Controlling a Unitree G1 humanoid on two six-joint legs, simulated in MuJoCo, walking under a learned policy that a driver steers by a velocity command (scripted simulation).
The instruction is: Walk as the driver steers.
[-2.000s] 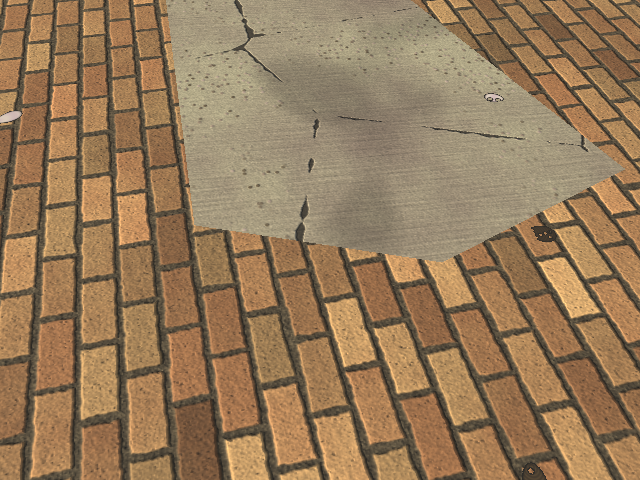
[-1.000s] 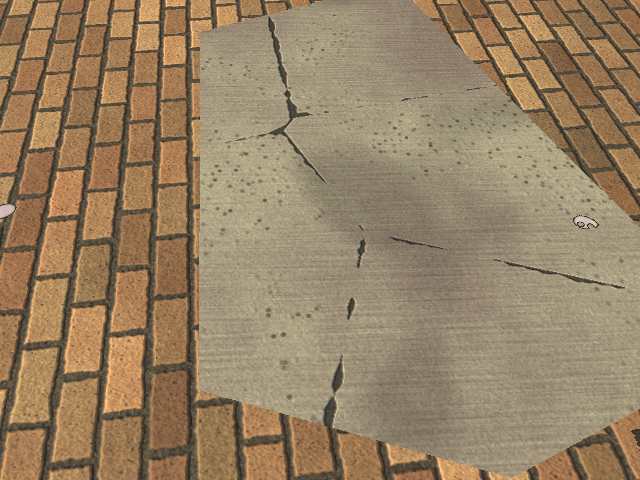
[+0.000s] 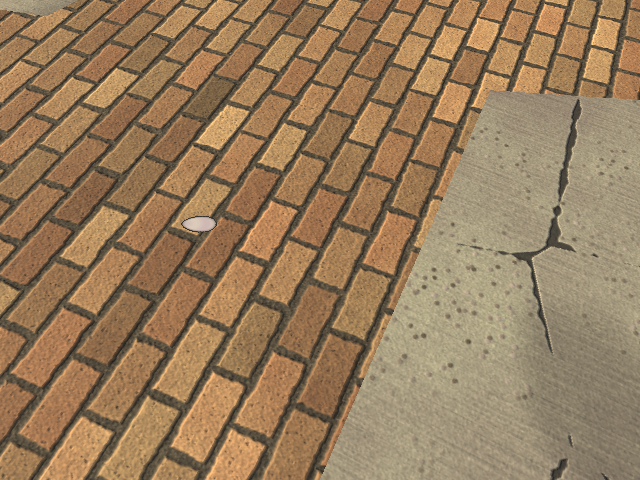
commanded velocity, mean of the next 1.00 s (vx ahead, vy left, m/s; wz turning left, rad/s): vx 0.04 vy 0.00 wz -0.39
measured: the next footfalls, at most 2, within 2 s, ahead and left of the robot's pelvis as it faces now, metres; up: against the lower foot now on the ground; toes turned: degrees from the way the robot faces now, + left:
right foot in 0.42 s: +0.02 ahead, -0.12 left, +0.00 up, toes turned -17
left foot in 0.94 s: +0.10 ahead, +0.05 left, +0.00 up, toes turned -29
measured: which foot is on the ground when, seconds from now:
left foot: down 0.00-0.42, up 0.44-0.92, down 0.94-1.00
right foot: up 0.00-0.40, down 0.42-0.94, up 0.96-1.00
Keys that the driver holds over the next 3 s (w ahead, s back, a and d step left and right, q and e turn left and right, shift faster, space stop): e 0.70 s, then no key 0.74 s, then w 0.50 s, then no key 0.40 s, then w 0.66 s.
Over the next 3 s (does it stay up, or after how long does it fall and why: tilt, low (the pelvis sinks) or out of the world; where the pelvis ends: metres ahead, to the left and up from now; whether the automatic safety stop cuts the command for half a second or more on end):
stays up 0.43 -0.20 0.01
